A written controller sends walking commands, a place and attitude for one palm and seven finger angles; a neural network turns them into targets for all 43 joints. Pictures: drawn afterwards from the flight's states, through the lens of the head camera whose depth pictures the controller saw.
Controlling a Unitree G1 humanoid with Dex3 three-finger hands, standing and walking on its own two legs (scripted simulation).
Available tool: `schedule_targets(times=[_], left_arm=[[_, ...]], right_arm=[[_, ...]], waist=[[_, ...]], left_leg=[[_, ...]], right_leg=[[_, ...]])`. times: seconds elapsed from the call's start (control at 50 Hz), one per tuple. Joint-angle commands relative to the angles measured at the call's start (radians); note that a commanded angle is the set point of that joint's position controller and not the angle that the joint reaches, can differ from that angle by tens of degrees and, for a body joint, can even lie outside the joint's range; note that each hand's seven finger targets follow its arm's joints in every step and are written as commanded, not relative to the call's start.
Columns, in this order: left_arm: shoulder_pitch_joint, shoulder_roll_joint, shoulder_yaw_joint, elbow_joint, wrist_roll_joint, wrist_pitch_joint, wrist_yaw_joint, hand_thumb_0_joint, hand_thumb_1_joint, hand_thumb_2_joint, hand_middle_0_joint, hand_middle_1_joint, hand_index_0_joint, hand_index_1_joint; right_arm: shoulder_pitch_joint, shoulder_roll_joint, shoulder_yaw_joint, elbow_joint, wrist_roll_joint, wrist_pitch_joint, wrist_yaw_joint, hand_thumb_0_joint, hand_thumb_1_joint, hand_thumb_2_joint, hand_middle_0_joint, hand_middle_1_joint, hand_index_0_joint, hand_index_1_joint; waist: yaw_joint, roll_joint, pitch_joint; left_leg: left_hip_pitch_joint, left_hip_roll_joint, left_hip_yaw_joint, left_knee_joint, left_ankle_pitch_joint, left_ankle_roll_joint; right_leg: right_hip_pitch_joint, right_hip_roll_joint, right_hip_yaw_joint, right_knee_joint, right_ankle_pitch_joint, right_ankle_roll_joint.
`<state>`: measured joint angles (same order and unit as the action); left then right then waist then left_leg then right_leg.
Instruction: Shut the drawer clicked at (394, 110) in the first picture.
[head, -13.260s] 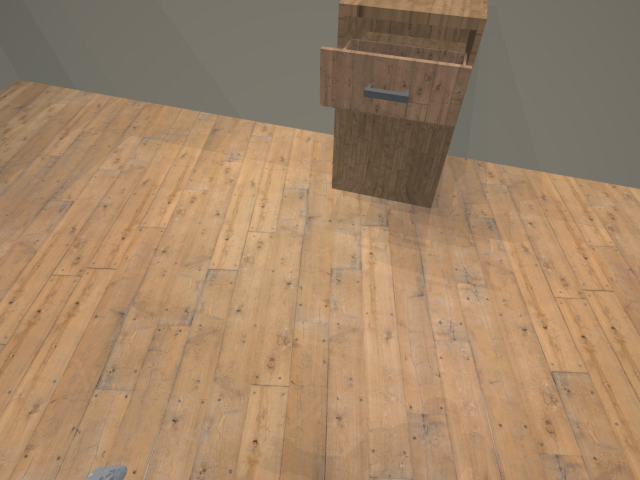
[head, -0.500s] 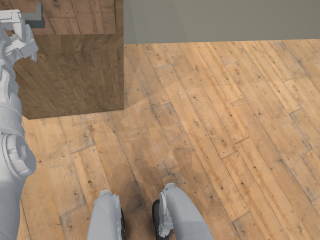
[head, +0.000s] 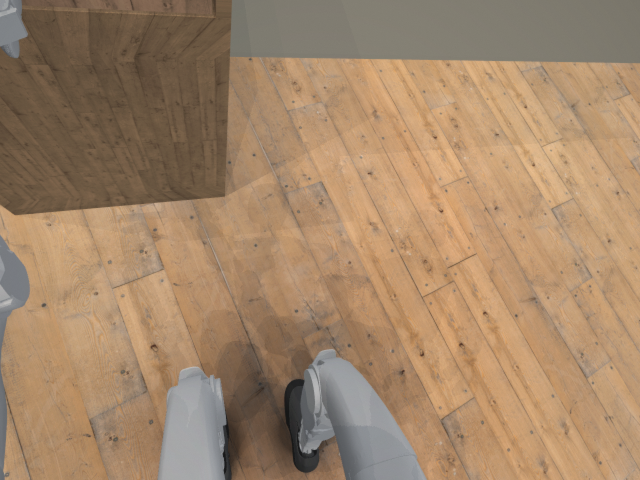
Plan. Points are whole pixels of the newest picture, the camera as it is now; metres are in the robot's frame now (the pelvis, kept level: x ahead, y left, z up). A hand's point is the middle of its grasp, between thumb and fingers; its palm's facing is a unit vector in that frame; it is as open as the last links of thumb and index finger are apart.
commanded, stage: pull the fist back off the drawer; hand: left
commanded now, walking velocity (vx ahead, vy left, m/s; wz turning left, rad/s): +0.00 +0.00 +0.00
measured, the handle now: out of the picture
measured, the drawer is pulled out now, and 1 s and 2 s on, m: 0.00 0.00 0.00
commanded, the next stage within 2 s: draw the hand back to the body in 0.66 s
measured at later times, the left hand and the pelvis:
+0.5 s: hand (22, 15) +0.59 +0.23 +0.07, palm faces +0.09 -1.00 -0.03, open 3.3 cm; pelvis +0.01 +0.01 +0.01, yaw -1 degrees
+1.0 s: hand out of the picture +0.52 +0.23 +0.10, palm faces +0.08 -1.00 -0.04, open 3.3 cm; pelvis +0.06 +0.01 +0.07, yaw +0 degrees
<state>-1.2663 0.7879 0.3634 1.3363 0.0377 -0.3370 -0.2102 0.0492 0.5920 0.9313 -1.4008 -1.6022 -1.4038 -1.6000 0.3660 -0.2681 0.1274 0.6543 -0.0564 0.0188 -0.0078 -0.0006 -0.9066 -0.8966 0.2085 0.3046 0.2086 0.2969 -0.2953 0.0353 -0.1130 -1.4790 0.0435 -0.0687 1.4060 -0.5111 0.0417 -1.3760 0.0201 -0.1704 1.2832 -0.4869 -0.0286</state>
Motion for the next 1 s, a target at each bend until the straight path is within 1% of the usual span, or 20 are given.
schedule_targets(times=[0.0, 0.1, 0.18, 0.26, 0.3, 0.34, 0.38, 0.42, 0.44, 0.48, 0.52, 0.56, 0.6, 0.7, 0.74, 0.78, 0.82, 0.9, 0.94, 0.98], left_arm=[[-0.625, 0.16, -0.001, -0.269, -0.027, -0.046, 0.033, 0.0, 0.9, 0.9, -1.4, -1.6, -1.4, -1.6], [-0.623, 0.183, 0.027, -0.302, -0.029, -0.045, 0.027, 0.0, 0.9, 0.9, -1.4, -1.6, -1.4, -1.6], [-0.576, 0.201, 0.048, -0.279, -0.029, -0.034, 0.022, 0.0, 0.9, 0.9, -1.4, -1.6, -1.4, -1.6], [-0.52, 0.156, 0.052, -0.338, -0.034, -0.044, 0.024, 0.0, 0.9, 0.9, -1.4, -1.6, -1.4, -1.6], [-0.476, 0.14, 0.058, -0.345, -0.042, -0.044, 0.026, 0.0, 0.9, 0.9, -1.4, -1.6, -1.4, -1.6], [-0.433, 0.111, 0.048, -0.351, -0.041, -0.049, 0.026, 0.0, 0.9, 0.9, -1.4, -1.6, -1.4, -1.6], [-0.386, 0.137, 0.082, -0.363, -0.048, -0.051, 0.03, 0.0, 0.9, 0.9, -1.4, -1.6, -1.4, -1.6], [-0.339, 0.137, 0.096, -0.385, -0.049, -0.062, 0.032, 0.0, 0.9, 0.9, -1.4, -1.6, -1.4, -1.6], [-0.304, 0.11, 0.089, -0.384, -0.055, -0.064, 0.031, 0.0, 0.9, 0.9, -1.4, -1.6, -1.4, -1.6], [-0.232, 0.132, 0.122, -0.384, -0.067, -0.07, 0.029, 0.0, 0.9, 0.9, -1.4, -1.6, -1.4, -1.6], [-0.173, 0.135, 0.14, -0.402, -0.074, -0.086, 0.026, 0.0, 0.9, 0.9, -1.4, -1.6, -1.4, -1.6], [-0.152, 0.096, 0.114, -0.421, -0.08, -0.099, 0.019, 0.0, 0.9, 0.9, -1.4, -1.6, -1.4, -1.6], [-0.12, 0.136, 0.16, -0.438, -0.09, -0.113, 0.017, 0.0, 0.9, 0.9, -1.4, -1.6, -1.4, -1.6], [-0.066, 0.038, 0.103, -0.417, -0.106, -0.127, 0.0, 0.0, 0.9, 0.9, -1.4, -1.6, -1.4, -1.6], [-0.076, 0.028, 0.104, -0.445, -0.114, -0.139, -0.006, 0.0, 0.9, 0.9, -1.4, -1.6, -1.4, -1.6], [0.037, 0.028, 0.121, -0.577, -0.138, -0.144, -0.019, 0.0, 0.9, 0.9, -1.4, -1.6, -1.4, -1.6], [0.187, 0.015, 0.127, -0.682, -0.165, -0.119, -0.025, 0.0, 0.9, 0.9, -1.4, -1.6, -1.4, -1.6], [0.374, -0.092, 0.064, -0.877, -0.224, -0.043, -0.02, 0.0, 0.9, 0.9, -1.4, -1.6, -1.4, -1.6], [0.424, -0.098, 0.072, -0.957, -0.244, -0.035, 0.005, 0.0, 0.9, 0.9, -1.4, -1.6, -1.4, -1.6], [0.507, -0.161, 0.039, -0.982, -0.258, -0.037, 0.024, 0.0, 0.9, 0.9, -1.4, -1.6, -1.4, -1.6]], right_arm=[[0.229, -0.239, -0.078, -0.003, -0.001, -0.018, -0.019, 0.0, -0.9, -0.9, 0.2, 0.3, 0.2, 0.3], [0.241, -0.233, -0.08, -0.011, -0.005, -0.023, -0.01, 0.0, -0.9, -0.9, 0.2, 0.3, 0.2, 0.3], [0.237, -0.238, -0.079, -0.022, -0.001, -0.017, -0.004, 0.0, -0.9, -0.9, 0.2, 0.3, 0.2, 0.3], [0.239, -0.232, -0.094, -0.028, -0.004, -0.011, 0.009, 0.0, -0.9, -0.9, 0.2, 0.3, 0.2, 0.3], [0.24, -0.23, -0.098, -0.027, -0.002, -0.007, 0.014, 0.0, -0.9, -0.9, 0.2, 0.3, 0.2, 0.3], [0.236, -0.226, -0.102, -0.03, -0.001, -0.002, 0.021, 0.0, -0.9, -0.9, 0.2, 0.3, 0.2, 0.3], [0.237, -0.224, -0.104, -0.034, 0.001, 0.005, 0.022, 0.0, -0.9, -0.9, 0.2, 0.3, 0.2, 0.3], [0.234, -0.22, -0.108, -0.039, 0.001, 0.01, 0.025, 0.0, -0.9, -0.9, 0.2, 0.3, 0.2, 0.3], [0.229, -0.216, -0.11, -0.044, 0.004, 0.013, 0.029, 0.0, -0.9, -0.9, 0.2, 0.3, 0.2, 0.3], [0.224, -0.214, -0.113, -0.052, 0.009, 0.022, 0.028, 0.0, -0.9, -0.9, 0.2, 0.3, 0.2, 0.3], [0.213, -0.207, -0.114, -0.061, 0.01, 0.027, 0.031, 0.0, -0.9, -0.9, 0.2, 0.3, 0.2, 0.3], [0.205, -0.2, -0.119, -0.063, 0.014, 0.035, 0.033, 0.0, -0.9, -0.9, 0.2, 0.3, 0.2, 0.3], [0.204, -0.201, -0.126, -0.066, 0.016, 0.042, 0.031, 0.0, -0.9, -0.9, 0.2, 0.3, 0.2, 0.3], [0.194, -0.193, -0.136, -0.06, 0.021, 0.059, 0.033, 0.0, -0.9, -0.9, 0.2, 0.3, 0.2, 0.3], [0.197, -0.194, -0.142, -0.054, 0.02, 0.065, 0.032, 0.0, -0.9, -0.9, 0.2, 0.3, 0.2, 0.3], [0.189, -0.191, -0.154, -0.087, 0.03, 0.074, 0.035, 0.0, -0.9, -0.9, 0.2, 0.3, 0.2, 0.3], [0.18, -0.186, -0.164, -0.113, 0.044, 0.079, 0.041, 0.0, -0.9, -0.9, 0.2, 0.3, 0.2, 0.3], [0.138, -0.164, -0.172, -0.148, 0.078, 0.07, 0.034, 0.0, -0.9, -0.9, 0.2, 0.3, 0.2, 0.3], [0.123, -0.16, -0.172, -0.15, 0.083, 0.054, 0.023, 0.0, -0.9, -0.9, 0.2, 0.3, 0.2, 0.3], [0.099, -0.147, -0.168, -0.155, 0.086, 0.036, 0.018, 0.0, -0.9, -0.9, 0.2, 0.3, 0.2, 0.3]], waist=[[-0.091, 0.365, -0.54], [-0.073, 0.377, -0.585], [-0.058, 0.344, -0.538], [-0.028, 0.378, -0.586], [-0.021, 0.342, -0.587], [-0.007, 0.357, -0.578], [0.006, 0.3, -0.586], [0.026, 0.32, -0.604], [0.031, 0.301, -0.598], [0.046, 0.239, -0.588], [0.069, 0.243, -0.593], [0.064, 0.226, -0.578], [0.08, 0.196, -0.601], [0.07, 0.184, -0.557], [0.074, 0.214, -0.584], [0.134, 0.241, -0.708], [0.167, 0.245, -0.767], [0.18, 0.161, -0.681], [0.184, 0.15, -0.64], [0.187, 0.132, -0.554]], left_leg=[[0.617, 0.021, -0.121, -0.2, 0.097, -0.001], [0.628, 0.016, -0.111, -0.188, 0.155, -0.002], [0.591, 0.018, -0.115, -0.202, 0.114, -0.002], [0.687, 0.023, -0.134, -0.221, 0.16, -0.013], [0.69, 0.024, -0.132, -0.228, 0.173, -0.013], [0.719, 0.025, -0.133, -0.241, 0.187, -0.019], [0.69, 0.022, -0.113, -0.235, 0.214, -0.012], [0.715, 0.021, -0.105, -0.237, 0.259, -0.015], [0.712, 0.02, -0.097, -0.237, 0.269, -0.015], [0.669, 0.017, -0.072, -0.236, 0.29, -0.008], [0.657, 0.014, -0.053, -0.231, 0.333, -0.006], [0.668, 0.015, -0.046, -0.233, 0.368, -0.007], [0.656, 0.011, -0.034, -0.226, 0.401, -0.005], [0.694, 0.01, -0.032, -0.23, 0.46, -0.009], [0.754, 0.012, -0.039, -0.225, 0.533, -0.013], [0.869, 0.01, -0.036, -0.257, 0.652, -0.023], [0.955, 0.009, -0.034, -0.292, 0.758, -0.028], [0.992, 0.007, -0.013, -0.376, 0.771, -0.02], [1.013, 0.007, -0.003, -0.41, 0.763, -0.022], [1.006, 0.001, 0.014, -0.447, 0.711, -0.022]], right_leg=[[0.067, 0.034, 0.099, -0.16, 0.054, -0.002], [0.111, 0.038, 0.1, -0.162, 0.079, -0.005], [0.114, 0.038, 0.099, -0.162, 0.057, -0.004], [0.094, 0.036, 0.088, -0.155, 0.082, -0.009], [0.116, 0.036, 0.088, -0.162, 0.089, -0.007], [0.108, 0.035, 0.085, -0.164, 0.093, -0.01], [0.171, 0.037, 0.092, -0.176, 0.106, -0.006], [0.185, 0.036, 0.094, -0.174, 0.123, -0.009], [0.198, 0.037, 0.095, -0.181, 0.129, -0.007], [0.272, 0.039, 0.104, -0.195, 0.149, -0.002], [0.313, 0.038, 0.113, -0.195, 0.183, -0.003], [0.328, 0.038, 0.113, -0.198, 0.216, 0.0], [0.384, 0.039, 0.122, -0.196, 0.263, 0.003], [0.361, 0.037, 0.115, -0.196, 0.307, 0.004], [0.344, 0.034, 0.113, -0.189, 0.344, 0.002], [0.44, 0.034, 0.117, -0.207, 0.41, 0.001], [0.521, 0.038, 0.116, -0.238, 0.478, 0.002], [0.64, 0.044, 0.11, -0.331, 0.533, 0.015], [0.674, 0.042, 0.11, -0.361, 0.542, 0.017], [0.705, 0.042, 0.11, -0.397, 0.526, 0.019]])
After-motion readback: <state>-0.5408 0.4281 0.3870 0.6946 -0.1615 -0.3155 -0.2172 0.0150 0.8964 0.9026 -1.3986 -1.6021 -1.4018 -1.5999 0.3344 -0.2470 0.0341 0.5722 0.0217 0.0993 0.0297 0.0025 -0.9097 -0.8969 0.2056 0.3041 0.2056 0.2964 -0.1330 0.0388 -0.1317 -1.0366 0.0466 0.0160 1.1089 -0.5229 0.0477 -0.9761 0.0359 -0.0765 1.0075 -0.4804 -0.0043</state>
